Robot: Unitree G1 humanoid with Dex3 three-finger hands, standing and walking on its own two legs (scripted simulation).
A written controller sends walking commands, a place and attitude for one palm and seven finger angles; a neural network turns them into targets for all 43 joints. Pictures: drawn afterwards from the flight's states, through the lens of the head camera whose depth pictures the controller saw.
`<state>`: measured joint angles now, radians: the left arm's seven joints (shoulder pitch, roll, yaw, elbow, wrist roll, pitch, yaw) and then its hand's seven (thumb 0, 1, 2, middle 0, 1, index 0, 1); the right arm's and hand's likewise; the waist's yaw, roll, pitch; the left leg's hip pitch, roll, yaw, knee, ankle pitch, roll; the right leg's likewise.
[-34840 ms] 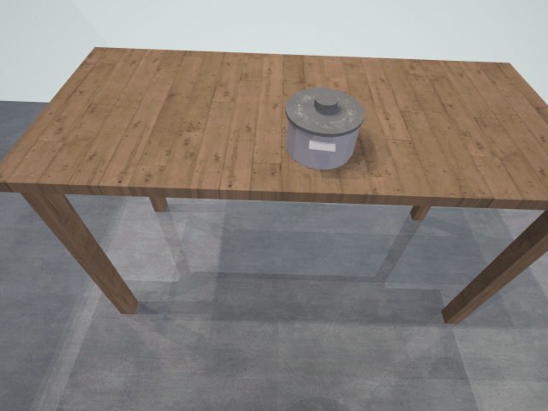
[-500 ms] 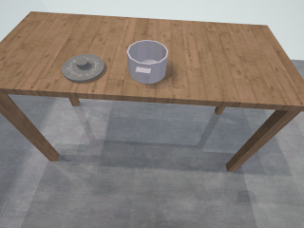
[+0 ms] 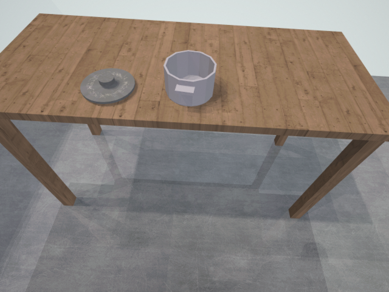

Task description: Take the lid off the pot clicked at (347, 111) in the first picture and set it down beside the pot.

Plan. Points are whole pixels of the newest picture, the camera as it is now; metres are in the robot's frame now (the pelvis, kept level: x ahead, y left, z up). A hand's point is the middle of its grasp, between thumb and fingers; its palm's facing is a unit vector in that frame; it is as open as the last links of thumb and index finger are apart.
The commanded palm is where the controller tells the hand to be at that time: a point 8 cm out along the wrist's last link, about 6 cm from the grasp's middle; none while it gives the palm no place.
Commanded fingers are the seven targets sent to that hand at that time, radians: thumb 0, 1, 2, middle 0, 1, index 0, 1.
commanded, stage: let the arm hang, fingers relaxed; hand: left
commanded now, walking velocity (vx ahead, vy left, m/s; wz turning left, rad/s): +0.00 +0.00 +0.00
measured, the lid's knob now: (106, 79) +0.68 +0.30 +0.00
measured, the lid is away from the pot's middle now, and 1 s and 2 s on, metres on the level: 0.26 0.26 0.26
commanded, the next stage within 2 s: look to check the result in 0.72 s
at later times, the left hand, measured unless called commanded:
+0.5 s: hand out of the picture +0.01 +0.18 -0.18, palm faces +0.01 -0.98 -0.21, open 7.3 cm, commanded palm none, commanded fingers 0.00 0.90 0.90 -0.20 -0.30 -0.20 -0.30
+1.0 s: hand out of the picture +0.00 +0.17 -0.18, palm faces +0.02 -0.98 -0.21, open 7.3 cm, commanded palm none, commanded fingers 0.00 0.90 0.90 -0.20 -0.30 -0.20 -0.30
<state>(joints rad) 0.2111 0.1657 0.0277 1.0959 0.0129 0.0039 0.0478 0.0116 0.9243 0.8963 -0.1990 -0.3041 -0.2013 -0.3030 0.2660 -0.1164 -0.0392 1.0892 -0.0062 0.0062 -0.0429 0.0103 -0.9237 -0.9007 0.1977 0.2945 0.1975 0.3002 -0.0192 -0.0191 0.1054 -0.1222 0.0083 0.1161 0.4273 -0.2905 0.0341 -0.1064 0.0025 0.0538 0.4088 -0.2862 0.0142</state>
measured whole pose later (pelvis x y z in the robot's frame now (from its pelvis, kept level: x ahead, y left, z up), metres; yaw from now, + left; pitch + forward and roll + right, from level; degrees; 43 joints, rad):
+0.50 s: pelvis -0.01 +0.00 +0.00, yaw +0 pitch -1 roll +0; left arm 0.21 0.16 0.03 1.11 0.01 0.00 0.05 0.01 0.93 0.90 -0.20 -0.30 -0.20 -0.30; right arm 0.27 -0.11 -0.03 1.10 -0.01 0.01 -0.04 0.01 -0.92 -0.90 0.20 0.29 0.20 0.30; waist -0.02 -0.01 0.12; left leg -0.13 0.00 0.11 0.40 -0.26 0.03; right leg -0.12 0.00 0.05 0.40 -0.27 0.01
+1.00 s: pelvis -0.01 -0.01 +0.00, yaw +0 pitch -1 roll +0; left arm 0.21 0.15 0.03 1.12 0.01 0.00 0.05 0.01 0.93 0.90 -0.20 -0.30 -0.20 -0.30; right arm 0.26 -0.12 -0.03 1.10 -0.01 0.01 -0.04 0.01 -0.92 -0.90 0.20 0.29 0.20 0.30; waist -0.02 0.00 0.12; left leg -0.13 0.02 0.11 0.40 -0.25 0.02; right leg -0.12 0.01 0.05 0.39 -0.26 0.00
